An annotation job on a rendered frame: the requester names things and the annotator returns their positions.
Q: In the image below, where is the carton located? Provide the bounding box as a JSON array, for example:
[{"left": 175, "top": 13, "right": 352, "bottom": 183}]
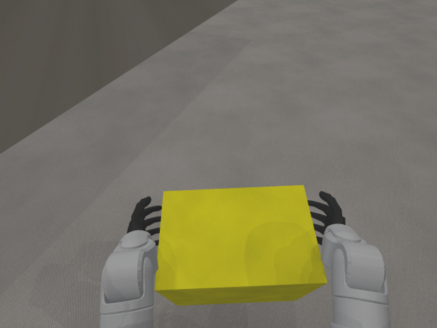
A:
[{"left": 154, "top": 185, "right": 327, "bottom": 305}]

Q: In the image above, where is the right robot hand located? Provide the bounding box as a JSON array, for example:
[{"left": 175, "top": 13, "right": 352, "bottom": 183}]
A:
[{"left": 307, "top": 191, "right": 346, "bottom": 245}]

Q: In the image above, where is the left robot hand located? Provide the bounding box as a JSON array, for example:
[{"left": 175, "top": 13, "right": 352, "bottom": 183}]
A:
[{"left": 127, "top": 196, "right": 162, "bottom": 246}]

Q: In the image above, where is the robot right forearm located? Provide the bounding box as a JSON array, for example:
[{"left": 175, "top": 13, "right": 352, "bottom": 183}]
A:
[{"left": 321, "top": 223, "right": 391, "bottom": 328}]

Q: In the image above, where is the robot left forearm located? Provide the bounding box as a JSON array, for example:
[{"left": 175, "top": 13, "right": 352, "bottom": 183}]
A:
[{"left": 100, "top": 230, "right": 158, "bottom": 328}]

